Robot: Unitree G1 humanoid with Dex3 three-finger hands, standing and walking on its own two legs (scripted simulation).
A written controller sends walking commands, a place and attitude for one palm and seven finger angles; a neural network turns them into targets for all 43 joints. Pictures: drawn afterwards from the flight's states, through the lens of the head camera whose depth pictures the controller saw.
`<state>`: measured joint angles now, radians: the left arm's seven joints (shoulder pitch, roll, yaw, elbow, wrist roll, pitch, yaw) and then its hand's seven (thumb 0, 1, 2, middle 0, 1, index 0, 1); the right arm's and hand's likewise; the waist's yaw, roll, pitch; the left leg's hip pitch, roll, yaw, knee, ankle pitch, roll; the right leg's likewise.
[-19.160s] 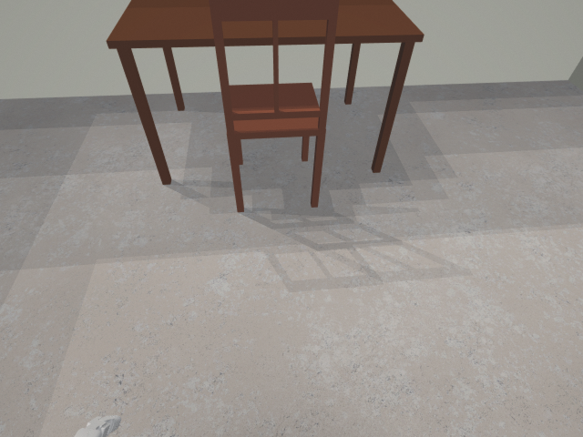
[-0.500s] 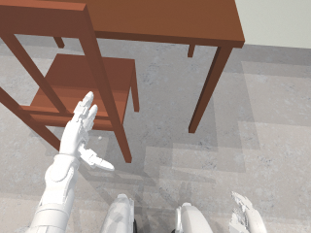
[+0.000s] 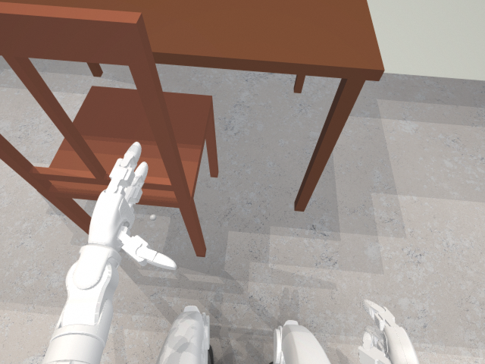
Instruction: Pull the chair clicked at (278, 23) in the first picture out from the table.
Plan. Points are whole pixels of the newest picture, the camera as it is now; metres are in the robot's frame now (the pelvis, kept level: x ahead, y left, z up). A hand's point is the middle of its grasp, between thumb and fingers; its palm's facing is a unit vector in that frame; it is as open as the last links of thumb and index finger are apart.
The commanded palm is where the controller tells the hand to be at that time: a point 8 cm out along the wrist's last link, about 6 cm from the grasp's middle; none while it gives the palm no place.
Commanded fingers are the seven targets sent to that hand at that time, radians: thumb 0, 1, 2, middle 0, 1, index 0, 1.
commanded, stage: aim the fingers beside a spindle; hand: left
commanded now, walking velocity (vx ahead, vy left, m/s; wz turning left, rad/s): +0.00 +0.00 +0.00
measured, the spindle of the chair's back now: (67, 129) +0.51 +0.34 +0.04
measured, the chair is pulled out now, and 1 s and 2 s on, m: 0.00 0.00 0.00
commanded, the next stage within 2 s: none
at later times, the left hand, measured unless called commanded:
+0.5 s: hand (153, 221) +0.34 +0.15 +0.02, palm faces -0.12 -0.99 -0.04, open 16.9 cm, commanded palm +0.32 +0.21 +0.03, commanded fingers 0.00 -0.50 0.30 -0.06 -0.08 -0.06 -0.08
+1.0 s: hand (155, 217) +0.34 +0.15 +0.03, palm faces -0.11 -0.99 -0.06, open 16.9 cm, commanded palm +0.32 +0.21 +0.03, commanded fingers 0.00 -0.50 0.30 -0.06 -0.08 -0.06 -0.08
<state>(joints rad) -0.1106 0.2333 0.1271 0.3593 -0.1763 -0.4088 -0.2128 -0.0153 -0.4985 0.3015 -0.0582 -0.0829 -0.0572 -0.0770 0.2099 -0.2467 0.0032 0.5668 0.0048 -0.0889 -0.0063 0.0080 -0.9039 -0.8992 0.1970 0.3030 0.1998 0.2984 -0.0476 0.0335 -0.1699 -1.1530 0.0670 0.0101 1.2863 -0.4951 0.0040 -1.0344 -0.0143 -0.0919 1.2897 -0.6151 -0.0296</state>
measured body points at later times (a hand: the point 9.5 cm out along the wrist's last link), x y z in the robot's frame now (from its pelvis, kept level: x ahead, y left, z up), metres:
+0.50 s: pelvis +0.00 +0.00 +0.00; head +0.10 +0.01 +0.44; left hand +0.34 +0.21 +0.03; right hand +0.15 -0.24 -0.10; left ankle +0.06 +0.12 -0.62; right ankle +0.00 -0.11 -0.62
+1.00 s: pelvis +0.00 +0.00 +0.00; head +0.10 +0.00 +0.44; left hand +0.34 +0.20 +0.04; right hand +0.15 -0.24 -0.10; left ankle +0.06 +0.12 -0.62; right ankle +0.00 -0.11 -0.62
